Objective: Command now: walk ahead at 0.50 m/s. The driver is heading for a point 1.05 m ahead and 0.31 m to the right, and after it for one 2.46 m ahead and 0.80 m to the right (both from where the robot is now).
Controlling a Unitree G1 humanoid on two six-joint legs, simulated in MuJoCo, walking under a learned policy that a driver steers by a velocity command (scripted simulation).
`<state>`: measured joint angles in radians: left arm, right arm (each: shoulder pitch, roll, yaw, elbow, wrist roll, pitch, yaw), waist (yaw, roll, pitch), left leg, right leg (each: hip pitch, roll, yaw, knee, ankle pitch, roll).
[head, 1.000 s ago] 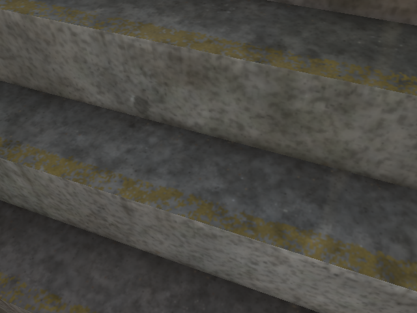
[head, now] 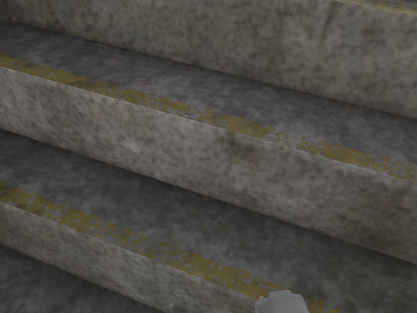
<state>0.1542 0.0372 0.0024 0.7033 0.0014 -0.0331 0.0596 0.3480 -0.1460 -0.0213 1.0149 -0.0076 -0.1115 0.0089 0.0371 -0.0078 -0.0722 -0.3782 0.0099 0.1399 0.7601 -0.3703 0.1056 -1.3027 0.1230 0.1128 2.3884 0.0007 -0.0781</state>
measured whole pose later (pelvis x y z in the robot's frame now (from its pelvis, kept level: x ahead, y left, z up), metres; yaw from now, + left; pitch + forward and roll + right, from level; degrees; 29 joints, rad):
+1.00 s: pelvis +0.25 +0.12 +0.20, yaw -3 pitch +2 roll +0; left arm 0.11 0.13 0.03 0.82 0.06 -0.06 0.00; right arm 0.57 -0.07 -0.03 1.04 -0.03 -0.09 -0.01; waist -0.09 -0.06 -0.10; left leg -0.55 0.03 0.18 0.95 -0.44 0.08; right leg -0.76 0.03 0.02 2.01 0.00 -0.05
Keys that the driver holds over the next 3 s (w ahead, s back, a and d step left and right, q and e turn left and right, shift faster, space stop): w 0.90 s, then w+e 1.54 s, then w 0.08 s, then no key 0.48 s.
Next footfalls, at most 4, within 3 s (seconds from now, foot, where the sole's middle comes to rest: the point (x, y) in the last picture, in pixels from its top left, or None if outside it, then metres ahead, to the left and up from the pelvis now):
0.42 right None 0.28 -0.11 -0.51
0.86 left None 0.34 0.18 -0.52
1.52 right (227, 246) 0.55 -0.01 -0.29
2.20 left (214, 88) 0.84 0.05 -0.05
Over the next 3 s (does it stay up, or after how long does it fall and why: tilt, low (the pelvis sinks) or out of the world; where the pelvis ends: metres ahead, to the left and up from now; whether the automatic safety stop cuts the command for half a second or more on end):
stays up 0.49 0.02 0.49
